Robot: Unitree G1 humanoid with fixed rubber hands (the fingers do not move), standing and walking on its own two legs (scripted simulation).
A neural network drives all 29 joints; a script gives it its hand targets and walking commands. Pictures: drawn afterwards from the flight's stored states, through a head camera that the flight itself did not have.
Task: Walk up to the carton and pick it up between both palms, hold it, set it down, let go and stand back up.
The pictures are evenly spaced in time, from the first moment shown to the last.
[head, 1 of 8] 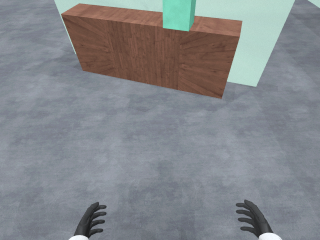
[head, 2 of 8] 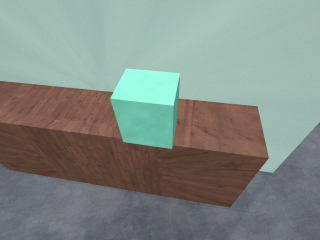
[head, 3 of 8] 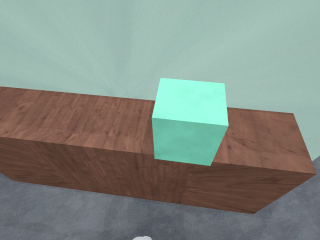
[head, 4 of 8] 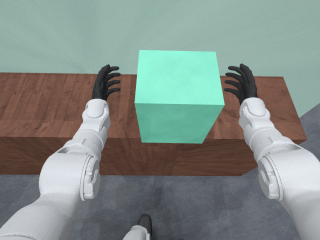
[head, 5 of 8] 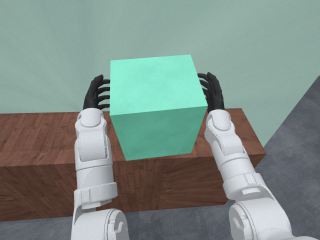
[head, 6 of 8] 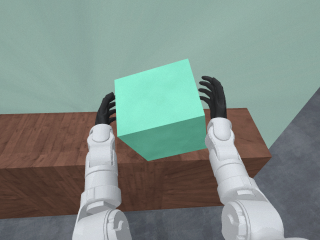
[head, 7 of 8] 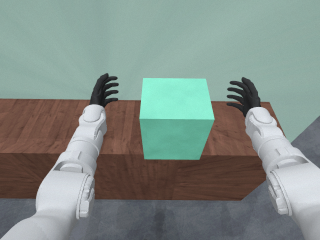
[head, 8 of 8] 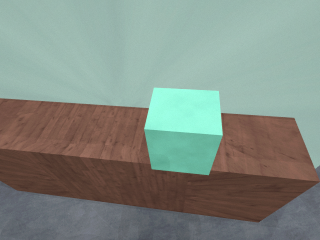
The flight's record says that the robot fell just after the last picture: no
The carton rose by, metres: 0.20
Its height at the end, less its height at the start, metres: +0.00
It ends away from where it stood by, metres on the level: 0.00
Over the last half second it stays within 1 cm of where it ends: yes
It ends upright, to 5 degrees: yes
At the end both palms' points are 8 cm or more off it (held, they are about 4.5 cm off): yes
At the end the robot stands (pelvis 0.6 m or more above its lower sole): yes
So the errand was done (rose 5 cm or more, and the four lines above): yes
